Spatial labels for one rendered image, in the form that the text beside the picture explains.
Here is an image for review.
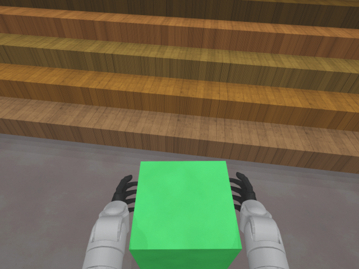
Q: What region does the left robot forearm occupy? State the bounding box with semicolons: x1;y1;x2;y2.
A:
82;201;129;269

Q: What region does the carton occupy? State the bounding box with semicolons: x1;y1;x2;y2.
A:
129;161;242;269

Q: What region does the right robot forearm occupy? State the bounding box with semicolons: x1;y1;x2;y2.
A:
240;200;289;269

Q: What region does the left robot hand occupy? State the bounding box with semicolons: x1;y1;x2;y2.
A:
111;175;138;213

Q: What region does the right robot hand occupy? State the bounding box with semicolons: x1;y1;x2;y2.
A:
229;172;257;212

